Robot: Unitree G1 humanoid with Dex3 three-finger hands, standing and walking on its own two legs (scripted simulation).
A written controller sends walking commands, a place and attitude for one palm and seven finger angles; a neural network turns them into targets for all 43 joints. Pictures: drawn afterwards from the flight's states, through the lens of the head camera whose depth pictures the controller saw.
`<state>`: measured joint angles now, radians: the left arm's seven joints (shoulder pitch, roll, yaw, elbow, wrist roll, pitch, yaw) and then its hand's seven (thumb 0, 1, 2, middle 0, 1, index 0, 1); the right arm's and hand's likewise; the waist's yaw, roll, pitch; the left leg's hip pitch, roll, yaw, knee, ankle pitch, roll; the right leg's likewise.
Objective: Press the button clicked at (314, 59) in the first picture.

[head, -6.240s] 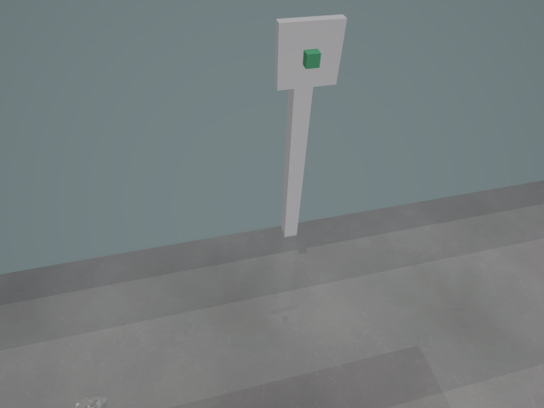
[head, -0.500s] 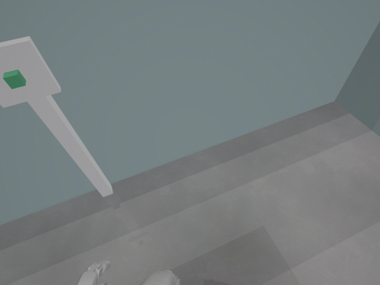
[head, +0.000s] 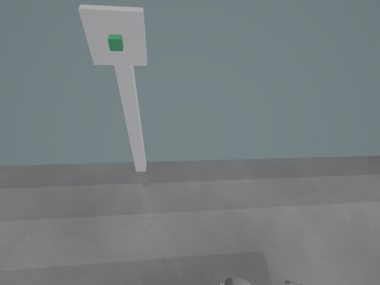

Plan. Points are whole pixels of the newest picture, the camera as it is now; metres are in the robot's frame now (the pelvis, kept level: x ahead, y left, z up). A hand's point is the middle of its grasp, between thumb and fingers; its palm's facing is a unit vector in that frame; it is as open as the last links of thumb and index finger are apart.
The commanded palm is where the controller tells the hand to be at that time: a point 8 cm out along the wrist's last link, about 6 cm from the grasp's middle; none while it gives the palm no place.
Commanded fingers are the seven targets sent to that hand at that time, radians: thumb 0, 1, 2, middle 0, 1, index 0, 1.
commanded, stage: turn to face it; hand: left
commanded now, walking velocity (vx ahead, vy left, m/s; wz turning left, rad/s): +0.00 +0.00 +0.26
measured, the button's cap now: (116, 42) +0.76 +0.30 +0.08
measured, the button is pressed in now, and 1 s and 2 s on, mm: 0 0 0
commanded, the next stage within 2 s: take the last steps up to it in 0.22 s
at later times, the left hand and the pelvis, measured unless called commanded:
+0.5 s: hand out of the picture -0.01 +0.15 -0.16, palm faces +0.22 -0.95 -0.24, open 7.4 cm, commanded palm none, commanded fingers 0.00 0.90 0.90 -0.20 -0.30 -0.20 -0.30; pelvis -0.01 -0.04 +0.00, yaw +10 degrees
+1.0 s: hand out of the picture +0.06 +0.22 -0.17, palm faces +0.22 -0.96 -0.16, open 7.4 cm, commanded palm none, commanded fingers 0.00 0.90 0.90 -0.20 -0.30 -0.20 -0.30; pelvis +0.07 +0.04 +0.00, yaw +9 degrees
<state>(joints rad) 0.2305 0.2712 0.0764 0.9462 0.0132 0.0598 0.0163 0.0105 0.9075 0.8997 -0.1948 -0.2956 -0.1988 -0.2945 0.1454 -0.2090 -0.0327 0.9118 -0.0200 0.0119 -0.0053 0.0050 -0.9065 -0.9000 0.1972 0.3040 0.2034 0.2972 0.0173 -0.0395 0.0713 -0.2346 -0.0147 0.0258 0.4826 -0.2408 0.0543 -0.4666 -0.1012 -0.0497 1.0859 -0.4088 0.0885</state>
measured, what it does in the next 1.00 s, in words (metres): steps on the spot: right foot, then left foot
